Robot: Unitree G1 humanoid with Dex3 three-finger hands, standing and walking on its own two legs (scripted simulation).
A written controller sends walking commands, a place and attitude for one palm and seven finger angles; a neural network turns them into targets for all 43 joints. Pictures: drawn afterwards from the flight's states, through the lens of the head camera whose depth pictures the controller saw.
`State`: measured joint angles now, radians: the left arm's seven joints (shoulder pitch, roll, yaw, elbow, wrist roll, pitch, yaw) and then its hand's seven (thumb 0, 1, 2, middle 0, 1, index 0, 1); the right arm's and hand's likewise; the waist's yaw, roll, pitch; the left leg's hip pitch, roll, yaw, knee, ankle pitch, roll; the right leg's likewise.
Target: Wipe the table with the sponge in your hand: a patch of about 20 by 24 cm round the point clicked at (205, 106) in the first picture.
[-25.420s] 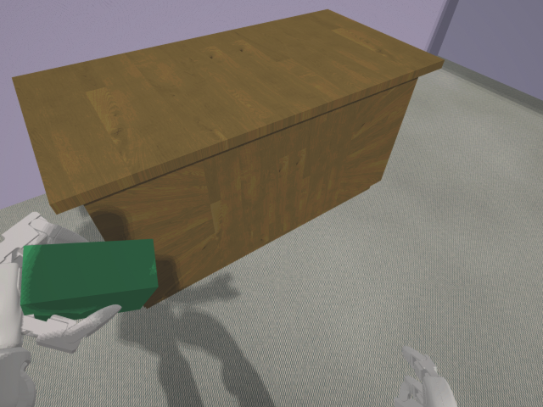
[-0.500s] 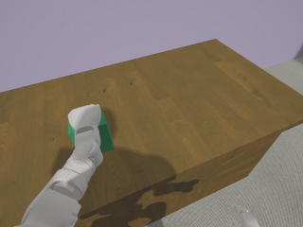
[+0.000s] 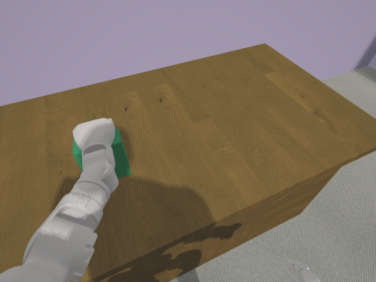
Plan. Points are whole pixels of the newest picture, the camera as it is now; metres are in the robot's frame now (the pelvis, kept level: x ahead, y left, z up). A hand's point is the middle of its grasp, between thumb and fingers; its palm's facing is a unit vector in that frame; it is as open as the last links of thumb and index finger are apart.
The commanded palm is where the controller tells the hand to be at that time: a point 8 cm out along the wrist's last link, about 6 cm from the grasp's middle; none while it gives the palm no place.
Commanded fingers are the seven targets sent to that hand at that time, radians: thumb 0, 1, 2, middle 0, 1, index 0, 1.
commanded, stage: wipe forward along the third lane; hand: left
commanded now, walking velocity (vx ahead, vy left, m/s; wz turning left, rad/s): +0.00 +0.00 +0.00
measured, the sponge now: (106, 162) +0.40 +0.23 +0.00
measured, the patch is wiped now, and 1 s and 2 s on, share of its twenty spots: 1.00 1.00 1.00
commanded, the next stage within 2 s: wipe back along the third lane in 0.12 s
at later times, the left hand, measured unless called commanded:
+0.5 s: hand (100, 147) +0.42 +0.24 +0.04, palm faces -0.04 -0.01 -1.00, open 10.0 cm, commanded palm +0.38 +0.22 +0.08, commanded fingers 0.00 0.10 1.30 -1.20 -1.60 -1.20 -1.60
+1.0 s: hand (106, 159) +0.38 +0.21 +0.05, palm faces -0.01 -0.05 -1.00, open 10.0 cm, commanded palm +0.33 +0.19 +0.08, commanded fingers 0.00 0.10 1.30 -1.20 -1.60 -1.20 -1.60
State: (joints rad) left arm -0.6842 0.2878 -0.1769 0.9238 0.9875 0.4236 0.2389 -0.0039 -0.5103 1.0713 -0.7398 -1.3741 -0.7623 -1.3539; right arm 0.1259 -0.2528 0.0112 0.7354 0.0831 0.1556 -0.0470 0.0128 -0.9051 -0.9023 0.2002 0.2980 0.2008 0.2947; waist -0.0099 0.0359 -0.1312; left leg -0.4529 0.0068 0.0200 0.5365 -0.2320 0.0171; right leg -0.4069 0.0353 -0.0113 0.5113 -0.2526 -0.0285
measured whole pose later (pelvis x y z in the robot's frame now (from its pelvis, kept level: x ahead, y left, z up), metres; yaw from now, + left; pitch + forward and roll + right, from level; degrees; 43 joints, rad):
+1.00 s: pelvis +0.02 +0.01 +0.00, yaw +1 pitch +5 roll -1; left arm -0.47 0.20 -0.34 0.62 0.97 0.58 0.24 0.00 -0.49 1.07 -0.70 -1.41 -0.72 -1.40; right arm 0.02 -0.24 0.02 0.68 0.09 0.22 0.00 0.01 -0.91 -0.90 0.20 0.30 0.20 0.30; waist 0.06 0.05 -0.14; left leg -0.35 -0.01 0.01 0.51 -0.26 0.02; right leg -0.29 0.02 -0.02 0.48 -0.28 -0.02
